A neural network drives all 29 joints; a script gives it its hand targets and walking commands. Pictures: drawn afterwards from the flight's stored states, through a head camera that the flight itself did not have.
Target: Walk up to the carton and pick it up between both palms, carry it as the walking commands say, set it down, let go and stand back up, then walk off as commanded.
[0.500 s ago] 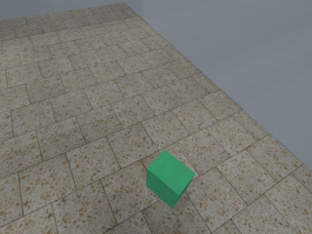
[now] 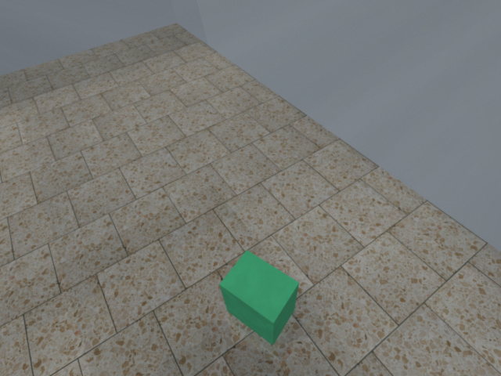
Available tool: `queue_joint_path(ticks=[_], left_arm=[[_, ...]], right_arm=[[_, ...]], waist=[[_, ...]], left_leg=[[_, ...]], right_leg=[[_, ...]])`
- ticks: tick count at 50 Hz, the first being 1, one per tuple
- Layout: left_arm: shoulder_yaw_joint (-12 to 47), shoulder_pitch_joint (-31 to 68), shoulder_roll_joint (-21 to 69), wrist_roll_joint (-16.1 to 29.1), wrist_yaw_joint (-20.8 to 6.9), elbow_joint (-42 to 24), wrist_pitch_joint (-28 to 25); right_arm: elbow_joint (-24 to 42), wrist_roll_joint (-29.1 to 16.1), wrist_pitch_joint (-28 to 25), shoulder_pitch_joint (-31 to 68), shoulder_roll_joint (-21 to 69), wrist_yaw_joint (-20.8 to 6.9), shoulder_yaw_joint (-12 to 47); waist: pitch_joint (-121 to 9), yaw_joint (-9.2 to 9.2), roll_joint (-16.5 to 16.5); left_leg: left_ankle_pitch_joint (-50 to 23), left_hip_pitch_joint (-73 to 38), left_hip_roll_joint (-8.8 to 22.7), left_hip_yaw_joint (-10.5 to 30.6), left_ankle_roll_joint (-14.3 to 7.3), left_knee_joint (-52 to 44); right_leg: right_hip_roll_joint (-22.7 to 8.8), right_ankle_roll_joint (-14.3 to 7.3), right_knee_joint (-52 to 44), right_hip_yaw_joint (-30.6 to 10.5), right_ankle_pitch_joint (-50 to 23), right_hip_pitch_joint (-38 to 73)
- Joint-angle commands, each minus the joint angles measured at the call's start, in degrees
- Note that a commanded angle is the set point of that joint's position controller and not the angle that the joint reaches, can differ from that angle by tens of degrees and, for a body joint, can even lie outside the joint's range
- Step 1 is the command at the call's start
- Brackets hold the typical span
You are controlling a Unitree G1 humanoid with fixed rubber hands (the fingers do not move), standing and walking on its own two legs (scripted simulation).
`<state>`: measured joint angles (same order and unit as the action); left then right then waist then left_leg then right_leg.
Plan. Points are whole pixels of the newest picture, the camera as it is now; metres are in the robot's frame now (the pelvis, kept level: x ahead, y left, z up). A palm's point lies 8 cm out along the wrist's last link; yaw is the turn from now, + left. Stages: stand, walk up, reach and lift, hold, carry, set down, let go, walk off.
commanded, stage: walk up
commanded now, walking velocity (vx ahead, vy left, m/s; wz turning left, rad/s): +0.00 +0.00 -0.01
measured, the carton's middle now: (260, 298) +0.49 +0.02 -0.64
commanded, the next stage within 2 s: none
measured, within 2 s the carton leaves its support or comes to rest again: neither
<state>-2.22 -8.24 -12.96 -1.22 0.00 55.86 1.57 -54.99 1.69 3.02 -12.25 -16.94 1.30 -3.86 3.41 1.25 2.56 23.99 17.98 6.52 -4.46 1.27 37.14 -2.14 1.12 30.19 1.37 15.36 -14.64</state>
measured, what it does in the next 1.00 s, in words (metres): steps on the spot: left foot, then right foot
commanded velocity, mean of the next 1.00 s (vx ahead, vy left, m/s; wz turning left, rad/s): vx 0.05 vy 0.02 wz -0.01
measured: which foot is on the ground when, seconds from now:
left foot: up 0.00-0.42, down 0.44-0.78, up 0.80-1.00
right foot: down 0.00-0.44, up 0.46-0.72, down 0.74-1.00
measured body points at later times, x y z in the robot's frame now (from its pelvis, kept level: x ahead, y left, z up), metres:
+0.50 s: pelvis -0.04 +0.03 +0.01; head -0.02 +0.05 +0.46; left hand -0.04 +0.31 -0.15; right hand +0.04 -0.23 -0.12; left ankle -0.06 +0.15 -0.73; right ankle +0.01 -0.12 -0.72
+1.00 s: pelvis -0.01 +0.05 +0.01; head +0.01 +0.05 +0.46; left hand -0.08 +0.28 -0.14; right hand +0.05 -0.20 -0.14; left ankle +0.01 +0.18 -0.73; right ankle -0.05 -0.08 -0.73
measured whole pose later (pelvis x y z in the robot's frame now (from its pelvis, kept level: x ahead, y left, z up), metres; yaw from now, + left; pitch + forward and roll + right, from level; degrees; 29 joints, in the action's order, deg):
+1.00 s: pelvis -0.01 +0.05 +0.01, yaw +1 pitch -1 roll -1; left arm -1.4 -21.5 -9.7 -0.8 1.9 66.3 -1.6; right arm -60.2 0.1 -0.8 -11.5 -12.3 1.0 -2.0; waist 3.0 -2.0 0.8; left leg 13.3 14.7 3.0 -3.2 0.9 29.0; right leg -1.1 0.8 20.6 2.1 14.7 -4.5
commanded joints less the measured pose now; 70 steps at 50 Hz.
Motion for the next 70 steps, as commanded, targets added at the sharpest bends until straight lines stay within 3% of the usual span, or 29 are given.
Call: queue_joint_path(ticks=[1, 6, 8, 11, 19, 21, 22, 23, 24, 26, 28, 30, 35, 37, 38, 40, 41, 42, 45, 47, 48, 50, 53, 61, 64, 67, 68, 69, 70], left_arm=[[-1.25, 0.61, -9.19, -0.68, 0.73, -1.77, -2.03], [-0.09, -0.25, -6.22, -0.33, 1.59, -1.34, -2.59], [-0.09, -1.67, -6.71, -0.23, 1.94, -0.49, -2.6], [-2.38, -8.82, -11.82, -0.08, 3.5, 0.18, -2.0], [-2.7, -4.23, -11.41, -0.54, 2.78, -0.15, -0.66], [-1.96, -4.33, -8.3, 0.0, 1.61, 2.45, -0.18], [-1.28, -6.54, -5.37, -0.12, 1.41, 3.23, -0.05], [-0.42, -7.24, -2.33, -0.44, 1.22, 2.42, -0.03], [-1.12, -4.62, -3.8, 0.32, 1.64, 0.86, 0.92], [-1.08, -5.05, -4.97, 0.47, 0.97, 2.19, 1.3], [-1.05, -7.43, -5.56, 0.18, 0.77, 3.57, 0.97], [-0.58, -8.37, -4.7, 0.24, 1.23, 3.98, 0.72], [0.24, -8.76, -3.32, 0.6, 2.17, 3.87, -0.18], [-0.16, -12.68, -4.61, -0.22, 1.18, 5.02, -1.13], [-1.0, -13.55, -6.26, -0.68, 0.85, 5.28, -1.21], [-0.84, -18.52, -7.14, -1.03, 1.02, 7.63, -2.14], [-0.69, -20.8, -7.24, -1.04, 1.63, 9.09, -2.74], [-0.59, -20.45, -7.1, -1.12, 1.83, 8.89, -3.19], [-0.46, -12.36, -5.49, -0.2, 1.74, 6.8, -3.83], [0.01, -10.6, -3.22, 0.67, 2.21, 8.02, -3.89], [-0.05, -12.79, -3.05, 0.65, 2.15, 9.11, -3.91], [0.1, -14.66, -2.36, 0.52, 2.05, 9.96, -3.36], [0.0, -15.08, -0.28, 0.71, 2.66, 8.93, -2.2], [0.58, -14.75, 0.16, 0.45, 2.55, 10.08, -1.67], [-1.21, -8.86, -4.33, -0.02, 2.24, 2.63, -1.43], [-1.3, -3.97, -2.4, -0.65, 1.75, -3.55, -0.1], [-3.41, -4.0, -4.28, -1.14, 1.82, -2.95, 0.63], [-2.09, -15.12, -3.79, -1.08, 2.35, 0.85, 1.6], [-1.84, -20.72, -3.51, -1.03, 1.84, 3.2, 1.85]], right_arm=[[0.85, -1.17, 1.18, -3.58, -1.43, -0.2, 0.43], [-2.44, -0.9, 0.31, -3.89, -1.37, -0.1, 0.63], [-2.52, -1.07, 0.06, -2.6, -0.68, 0.35, 1.09], [-0.5, -0.41, 1.3, 0.15, -2.72, 0.2, 0.01], [1.05, -1.17, 0.5, -2.23, -0.01, -1.4, 1.03], [-0.82, -1.38, -1.33, -5.81, 1.46, -0.77, 1.93], [-1.81, -0.93, -2.34, -7.84, -1.66, -0.33, 1.2], [-1.54, 0.15, -2.96, -8.12, -6.75, 0.02, 0.16], [0.33, -0.36, -2.88, -3.63, -8.38, 0.01, -0.13], [1.13, -0.46, -2.98, 1.85, -4.47, -0.32, 0.92], [1.32, -0.46, -3.51, 3.07, -2.26, 0.31, 1.48], [0.14, -0.42, -4.24, 0.61, -1.56, 0.68, 1.53], [-2.36, -0.51, -3.76, -1.72, -3.2, 1.01, 0.7], [-3.33, -0.13, -3.24, -4.48, -4.04, -0.23, -0.61], [-2.69, -0.08, -2.98, -2.93, -3.2, -0.48, -0.31], [-1.95, -0.48, -3.13, 3.93, 1.23, -1.17, 0.73], [-2.26, -0.33, -3.6, 3.87, 3.26, -1.27, 1.18], [-2.71, -0.01, -3.69, 3.36, 2.59, -1.43, 0.83], [-2.86, -0.04, -4.55, 0.93, 1.75, -1.99, 1.21], [-4.09, -1.82, -4.08, -1.64, 3.01, -0.41, 1.71], [-4.67, -2.05, -3.88, -3.77, 3.86, 0.09, 1.81], [-5.82, -2.02, -3.87, -6.0, 2.89, 0.52, 1.57], [-4.97, -1.59, -3.41, -3.86, -1.37, 0.55, 0.4], [-6.91, -1.64, -3.72, -3.58, 1.72, 1.44, 1.22], [-2.5, -1.45, -3.21, -2.96, -3.75, 1.69, -0.41], [-0.21, -0.48, -2.56, -7.03, -5.14, 2.21, -0.95], [-0.26, 0.84, -2.57, -5.49, -5.63, 2.09, -1.09], [2.96, 1.08, -1.04, -2.49, -4.36, 0.88, -0.69], [4.78, 1.45, 0.02, 3.94, -4.19, -0.1, -0.85]], waist=[[-1.09, -0.31, -16.55], [-4.3, -1.31, -12.64], [-4.7, -2.42, -12.44], [-4.56, -5.76, -8.21], [-5.86, -2.41, -14.53], [-5.89, 0.4, -14.76], [-6.09, 0.8, -6.58], [-4.32, 0.31, 6.23], [-0.22, 0.33, 9.44], [2.93, -1.38, 7.62], [1.63, -2.35, 6.54], [-0.47, -1.88, 5.84], [-1.01, -1.97, 7.12], [-3.02, -1.52, 5.07], [-0.07, -2.79, 0.01], [5.94, -6.45, -10.88], [6.57, -6.45, -14.95], [6.83, -6.16, -11.25], [5.81, -3.11, -10.88], [2.37, -0.96, -9.95], [-0.74, -0.5, -10.41], [-3.69, -0.09, -9.91], [-3.41, -0.43, 2.01], [-3.11, -1.22, 1.23], [-3.04, 0.49, -0.75], [-4.22, 1.95, 8.36], [-3.46, 1.75, 7.2], [-4.22, -1.81, 12.32], [-0.64, -5.5, 11.58]], left_leg=[[5.02, 0.72, -3.13, 5.79, -1.96, 7.82], [1.76, -0.36, -4.64, 4.18, -1.08, 6.55], [2.0, -0.92, -4.73, 4.04, -0.64, 3.74], [4.92, 10.35, -3.84, 6.42, 1.13, 10.88], [0.45, -3.29, -6.69, 2.81, 0.78, -2.83], [-12.29, -14.87, -6.56, 0.22, -0.1, -18.48], [-15.53, -18.6, -1.59, 3.92, 0.21, -22.26], [-10.82, -16.35, 10.03, 18.5, -0.72, -27.65], [-5.27, -4.54, 15.24, 21.96, -5.63, -29.76], [-3.78, -1.99, 9.08, 15.67, -5.81, -29.53], [-15.51, -5.14, 6.0, 11.18, -5.68, -26.26], [-26.9, -8.31, 6.26, 9.93, -7.01, -23.3], [-31.56, -10.35, 7.43, 11.89, -7.52, -18.7], [15.02, -2.02, 5.57, 15.08, -7.23, -20.16], [22.5, 5.07, 4.57, 15.73, -5.78, -19.42], [11.27, 15.22, -3.51, 3.66, -1.95, -5.25], [4.68, 14.75, -4.61, 0.3, -1.29, 4.14], [3.9, 15.21, -2.95, 2.54, -1.03, 9.52], [-2.11, 7.48, -2.36, 2.54, -0.26, 6.58], [-3.94, -1.46, -4.84, 0.93, 0.26, -3.06], [-8.73, -4.29, -5.33, 0.0, -0.1, -7.63], [-21.57, -11.26, -3.63, -0.16, -0.52, -17.99], [-34.17, -14.55, 5.64, 8.53, -4.17, -15.76], [-36.11, -13.62, 2.08, 7.06, -4.07, -17.49], [-26.72, -14.96, 4.1, 1.57, -4.03, -12.36], [-24.89, -12.51, 15.68, 12.64, -10.48, -19.82], [-23.81, -9.63, 18.73, 14.2, -12.84, -20.3], [2.22, 0.37, 12.23, 6.2, -10.02, -20.28], [10.06, 7.74, 8.15, 1.13, -6.61, -18.19]], right_leg=[[-14.8, -8.96, -17.8, -14.1, -14.33, -2.11], [-12.39, -9.53, -13.63, -8.65, -24.71, 5.2], [-13.47, -10.14, -13.56, -10.05, -24.55, 6.77], [-21.68, -12.77, -11.93, -20.16, -27.99, 14.11], [-14.86, -9.33, -14.62, -12.93, -13.26, 1.22], [-6.87, -6.18, -11.34, -6.27, -4.99, -2.52], [-3.1, -3.98, -6.03, -3.41, 2.32, -6.07], [0.45, -1.71, 3.77, -1.44, 8.36, -11.86], [-0.05, -1.14, 4.82, -3.04, 11.81, -9.75], [0.13, -1.39, 9.14, -4.69, 5.7, -7.24], [0.31, -1.01, 10.81, -3.43, 3.23, -5.65], [0.35, -0.69, 9.8, -2.57, 4.72, -3.96], [1.36, -1.22, -4.15, 0.41, 2.34, 1.79], [-0.52, -2.99, -5.21, -0.3, 8.89, 9.2], [-4.24, -4.85, -5.85, -6.66, 17.74, 8.75], [-13.68, -9.35, -20.37, -21.22, 27.84, 11.92], [-18.81, -11.33, -25.13, -26.29, 25.34, 11.73], [-20.11, -11.9, -27.12, -27.3, 23.5, 9.77], [-13.31, -10.63, -23.83, -14.25, 4.75, 5.89], [-9.16, -9.13, -12.35, -4.57, -44.63, 8.04], [-8.88, -8.0, -9.58, -2.96, -52.18, 10.48], [-6.3, -4.33, -7.88, -2.03, -40.21, 9.66], [-1.59, -1.3, -10.32, 0.32, -0.94, 2.58], [-2.93, -0.96, -11.32, 0.41, -8.62, 7.08], [-4.49, -1.92, -1.31, -2.34, -12.41, -0.8], [0.01, -0.76, 18.22, 0.85, 17.21, -11.32], [-1.64, -0.69, 26.55, -2.65, 21.56, -12.78], [-5.51, -3.99, 19.48, -2.47, 18.89, -2.78], [-4.25, -4.62, 9.51, 0.84, 12.05, 4.74]])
